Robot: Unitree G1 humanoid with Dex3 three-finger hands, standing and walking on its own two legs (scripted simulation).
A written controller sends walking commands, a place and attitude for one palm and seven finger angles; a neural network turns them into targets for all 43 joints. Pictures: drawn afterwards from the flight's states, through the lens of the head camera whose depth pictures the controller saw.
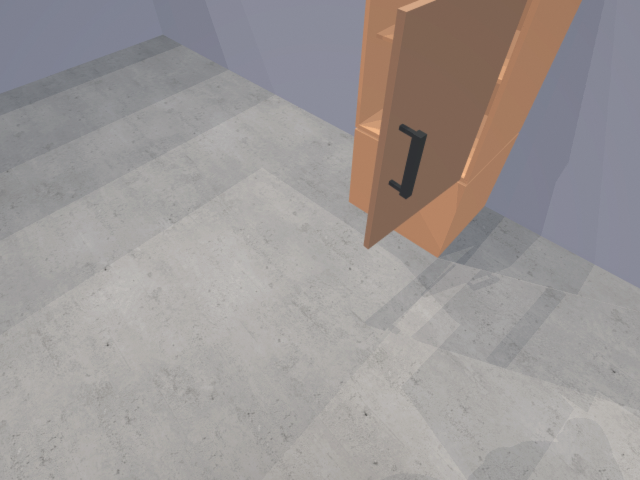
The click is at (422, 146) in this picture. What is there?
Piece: cupboard door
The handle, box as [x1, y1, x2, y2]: [389, 124, 426, 198]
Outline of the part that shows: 401,124 399,126 399,129 411,136 412,138 402,183 400,185 393,180 390,180 389,184 400,192 400,195 406,198 411,194 426,134 420,130 415,131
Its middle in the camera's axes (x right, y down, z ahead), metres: +0.18 -0.16 +0.83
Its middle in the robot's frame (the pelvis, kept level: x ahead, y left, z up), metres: +0.73 -0.14 -0.06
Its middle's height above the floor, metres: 0.72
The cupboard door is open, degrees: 84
